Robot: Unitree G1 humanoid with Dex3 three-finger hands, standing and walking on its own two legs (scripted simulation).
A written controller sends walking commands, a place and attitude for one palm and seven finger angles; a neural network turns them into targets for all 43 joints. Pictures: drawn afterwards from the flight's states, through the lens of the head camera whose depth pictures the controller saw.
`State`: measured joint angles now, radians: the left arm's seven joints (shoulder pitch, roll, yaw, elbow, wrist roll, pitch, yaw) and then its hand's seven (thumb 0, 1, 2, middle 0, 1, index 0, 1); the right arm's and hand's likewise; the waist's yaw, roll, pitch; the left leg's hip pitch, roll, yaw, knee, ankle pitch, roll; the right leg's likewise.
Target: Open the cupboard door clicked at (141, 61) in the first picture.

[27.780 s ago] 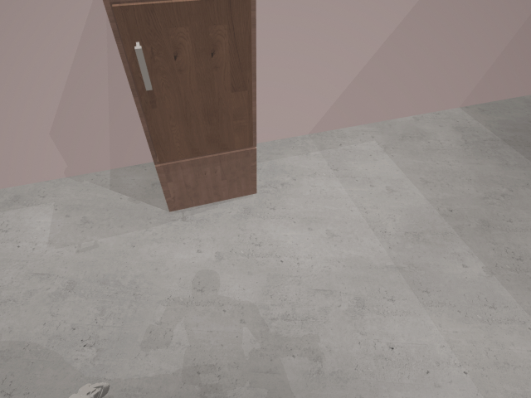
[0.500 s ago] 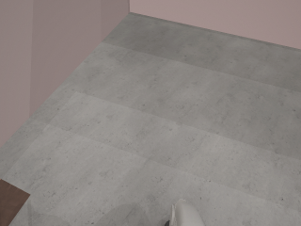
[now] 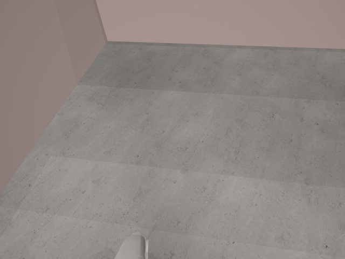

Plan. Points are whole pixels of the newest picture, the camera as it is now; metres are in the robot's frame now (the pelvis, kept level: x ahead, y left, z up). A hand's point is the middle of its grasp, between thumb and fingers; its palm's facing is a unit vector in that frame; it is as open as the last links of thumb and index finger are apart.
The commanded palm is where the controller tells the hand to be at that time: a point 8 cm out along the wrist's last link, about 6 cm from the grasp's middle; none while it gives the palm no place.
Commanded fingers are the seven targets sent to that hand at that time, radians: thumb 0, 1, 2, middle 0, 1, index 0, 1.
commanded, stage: walk to a spot facing it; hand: left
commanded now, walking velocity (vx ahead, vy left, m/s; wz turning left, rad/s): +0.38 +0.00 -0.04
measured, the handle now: out of the picture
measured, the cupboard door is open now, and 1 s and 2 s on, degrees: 43 43 43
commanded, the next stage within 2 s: turn to face it in 0.54 s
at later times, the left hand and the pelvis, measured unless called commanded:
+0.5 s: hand (118, 220) +0.25 +0.19 -0.18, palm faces +0.01 -0.99 -0.16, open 7.4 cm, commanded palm none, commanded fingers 0.00 0.90 0.90 -0.20 -0.30 -0.20 -0.30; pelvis +0.26 +0.03 -0.01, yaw -4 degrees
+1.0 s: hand (150, 139) +0.55 +0.13 -0.17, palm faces +0.07 -0.98 -0.20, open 7.0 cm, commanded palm none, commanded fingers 0.00 0.90 0.90 -0.20 -0.30 -0.20 -0.30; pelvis +0.44 -0.05 -0.01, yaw +4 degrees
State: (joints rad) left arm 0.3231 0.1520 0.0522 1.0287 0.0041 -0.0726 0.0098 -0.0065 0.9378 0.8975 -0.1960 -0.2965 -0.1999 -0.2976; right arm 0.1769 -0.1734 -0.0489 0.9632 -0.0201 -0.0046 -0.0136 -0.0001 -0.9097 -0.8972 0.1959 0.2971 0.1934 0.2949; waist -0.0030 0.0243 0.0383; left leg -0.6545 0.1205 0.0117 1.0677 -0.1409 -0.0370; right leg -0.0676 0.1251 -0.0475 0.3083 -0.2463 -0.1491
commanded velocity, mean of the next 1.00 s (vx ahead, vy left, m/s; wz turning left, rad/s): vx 0.20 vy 0.00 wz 0.14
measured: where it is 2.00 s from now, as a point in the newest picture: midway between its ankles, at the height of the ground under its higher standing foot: (196, 216)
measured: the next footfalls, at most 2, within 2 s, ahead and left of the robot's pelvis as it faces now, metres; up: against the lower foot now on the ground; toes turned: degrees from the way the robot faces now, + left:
left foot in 0.30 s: +0.27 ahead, +0.09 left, +0.00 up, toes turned +4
right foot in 0.74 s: +0.52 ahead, -0.13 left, +0.00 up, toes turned -12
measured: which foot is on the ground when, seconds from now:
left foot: up 0.00-0.28, down 0.30-0.76, up 0.78-1.00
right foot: down 0.00-0.30, up 0.32-0.72, down 0.74-1.00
